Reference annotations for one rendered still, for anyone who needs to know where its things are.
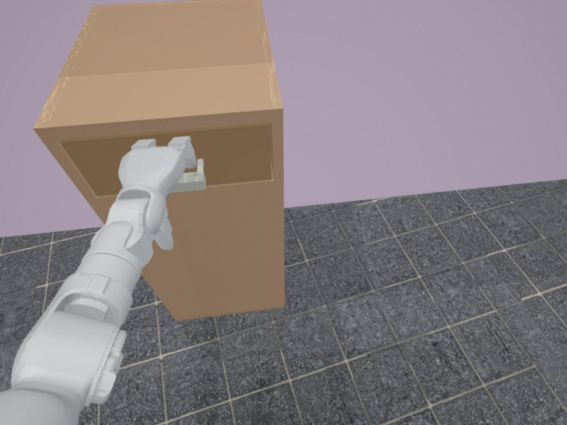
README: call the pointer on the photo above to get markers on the robot left forearm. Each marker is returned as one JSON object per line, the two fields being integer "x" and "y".
{"x": 102, "y": 285}

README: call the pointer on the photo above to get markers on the cabinet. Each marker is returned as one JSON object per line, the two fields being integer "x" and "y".
{"x": 162, "y": 66}

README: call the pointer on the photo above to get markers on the left robot hand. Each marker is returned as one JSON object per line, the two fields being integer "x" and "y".
{"x": 160, "y": 168}

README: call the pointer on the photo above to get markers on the handle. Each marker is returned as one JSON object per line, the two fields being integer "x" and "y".
{"x": 192, "y": 181}

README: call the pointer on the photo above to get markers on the drawer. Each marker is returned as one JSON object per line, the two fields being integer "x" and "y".
{"x": 231, "y": 154}

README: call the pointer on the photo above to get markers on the robot left upper arm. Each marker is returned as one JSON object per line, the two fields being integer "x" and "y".
{"x": 73, "y": 361}

